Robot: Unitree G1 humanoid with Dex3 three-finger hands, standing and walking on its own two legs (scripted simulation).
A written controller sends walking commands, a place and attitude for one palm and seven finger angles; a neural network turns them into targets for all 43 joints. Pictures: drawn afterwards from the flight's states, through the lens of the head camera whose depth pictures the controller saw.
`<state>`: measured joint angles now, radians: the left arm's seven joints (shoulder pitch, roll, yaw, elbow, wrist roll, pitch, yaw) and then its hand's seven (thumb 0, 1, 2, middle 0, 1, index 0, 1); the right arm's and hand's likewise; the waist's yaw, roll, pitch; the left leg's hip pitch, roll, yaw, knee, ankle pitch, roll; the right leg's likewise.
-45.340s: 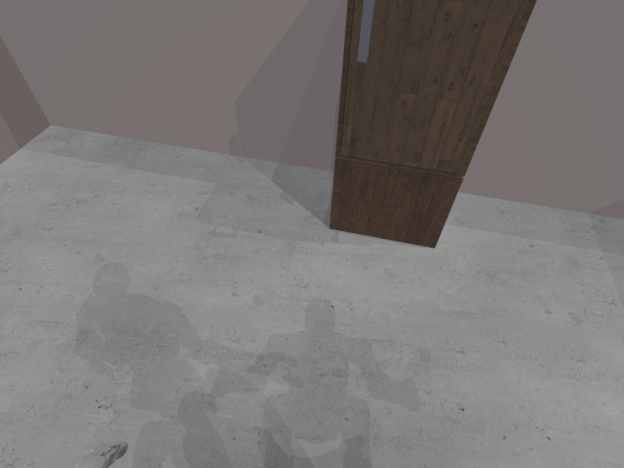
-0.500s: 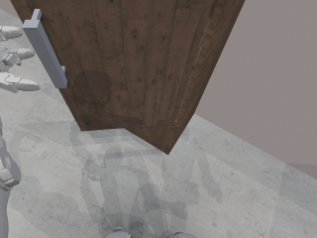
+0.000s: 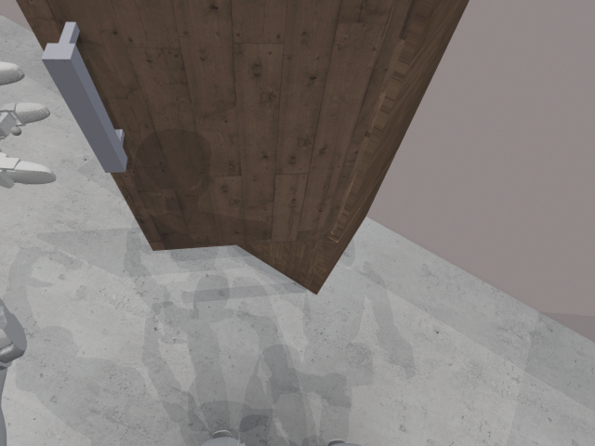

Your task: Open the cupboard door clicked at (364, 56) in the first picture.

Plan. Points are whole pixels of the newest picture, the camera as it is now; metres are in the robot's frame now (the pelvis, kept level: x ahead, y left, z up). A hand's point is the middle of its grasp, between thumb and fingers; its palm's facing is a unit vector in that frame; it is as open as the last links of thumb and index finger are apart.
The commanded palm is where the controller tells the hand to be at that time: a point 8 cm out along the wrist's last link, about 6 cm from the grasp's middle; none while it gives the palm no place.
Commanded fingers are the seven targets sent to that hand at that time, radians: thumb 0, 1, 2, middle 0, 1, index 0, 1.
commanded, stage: slide the fingers in behind the handle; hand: left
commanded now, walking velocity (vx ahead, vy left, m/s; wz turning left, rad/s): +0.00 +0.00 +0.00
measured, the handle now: (95, 104) +0.51 +0.24 +0.13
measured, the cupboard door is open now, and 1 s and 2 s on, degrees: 39 39 39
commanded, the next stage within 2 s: close the thumb around the handle in 1.54 s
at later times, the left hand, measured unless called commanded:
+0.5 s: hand (48, 130) +0.46 +0.27 +0.14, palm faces +0.07 -1.00 +0.03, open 14.0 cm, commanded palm +0.44 +0.32 +0.13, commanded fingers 0.00 -0.50 0.30 -0.30 -1.20 -0.30 -1.20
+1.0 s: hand (83, 133) +0.46 +0.24 +0.14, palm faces +0.09 -1.00 +0.03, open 13.9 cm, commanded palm +0.44 +0.28 +0.13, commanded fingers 0.00 -0.50 0.30 -0.30 -1.20 -0.30 -1.20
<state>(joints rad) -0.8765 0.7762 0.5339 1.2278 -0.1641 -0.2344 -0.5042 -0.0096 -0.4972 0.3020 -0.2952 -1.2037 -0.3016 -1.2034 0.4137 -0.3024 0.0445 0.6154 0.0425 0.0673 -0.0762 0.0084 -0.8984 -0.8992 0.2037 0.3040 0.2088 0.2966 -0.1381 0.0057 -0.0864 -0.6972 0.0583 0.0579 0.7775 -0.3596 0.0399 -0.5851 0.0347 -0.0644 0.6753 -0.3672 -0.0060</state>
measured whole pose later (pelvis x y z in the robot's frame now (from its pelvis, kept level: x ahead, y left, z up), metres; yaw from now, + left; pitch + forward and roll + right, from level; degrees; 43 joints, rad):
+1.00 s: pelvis -0.02 -0.01 +0.00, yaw +1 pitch +13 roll -3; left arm -0.89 0.59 0.43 1.18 -0.15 -0.25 -0.31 -0.01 -0.50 0.30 -0.30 -1.20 -0.30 -1.20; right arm 0.41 -0.29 0.04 0.65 0.04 0.02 -0.06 0.01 -0.90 -0.90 0.20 0.30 0.21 0.30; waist -0.14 0.02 -0.07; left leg -0.66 0.05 0.05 0.77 -0.33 0.03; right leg -0.56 0.03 -0.07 0.69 -0.36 -0.02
